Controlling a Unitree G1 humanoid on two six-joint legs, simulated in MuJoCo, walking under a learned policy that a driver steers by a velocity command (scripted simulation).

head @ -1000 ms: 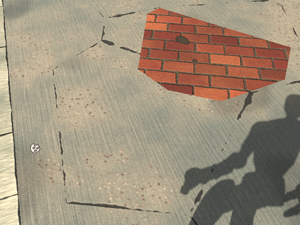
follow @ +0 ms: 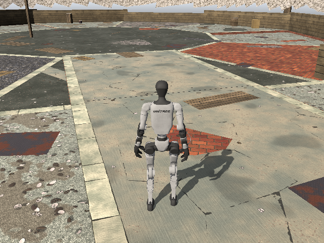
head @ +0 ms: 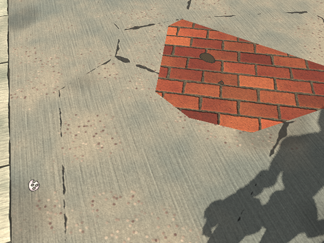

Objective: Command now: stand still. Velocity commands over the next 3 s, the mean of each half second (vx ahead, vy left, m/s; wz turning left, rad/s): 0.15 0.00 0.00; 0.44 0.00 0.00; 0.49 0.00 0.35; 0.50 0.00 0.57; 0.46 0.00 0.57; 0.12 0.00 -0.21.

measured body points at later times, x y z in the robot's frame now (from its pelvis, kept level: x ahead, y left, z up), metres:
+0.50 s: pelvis +0.06 -0.03 -0.01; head +0.07 -0.05 +0.44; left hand +0.10 +0.23 -0.14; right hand +0.03 -0.29 -0.16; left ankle -0.04 +0.11 -0.70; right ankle +0.06 -0.12 -0.73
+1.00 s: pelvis +0.32 +0.01 -0.02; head +0.36 +0.02 +0.43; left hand +0.23 +0.26 -0.16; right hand +0.53 -0.22 -0.12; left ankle +0.44 +0.10 -0.73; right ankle +0.08 -0.12 -0.68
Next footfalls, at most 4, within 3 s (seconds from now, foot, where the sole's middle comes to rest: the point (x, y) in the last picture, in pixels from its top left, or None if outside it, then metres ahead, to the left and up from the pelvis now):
0.96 left None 0.48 0.11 -0.77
1.48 right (188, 183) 0.77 -0.09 -0.77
2.00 left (115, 154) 0.93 0.26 -0.77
2.50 right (114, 104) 1.28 0.30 -0.77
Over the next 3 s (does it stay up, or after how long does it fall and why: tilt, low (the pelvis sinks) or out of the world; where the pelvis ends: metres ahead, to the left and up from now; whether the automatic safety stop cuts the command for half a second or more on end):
stays up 1.12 0.31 0.00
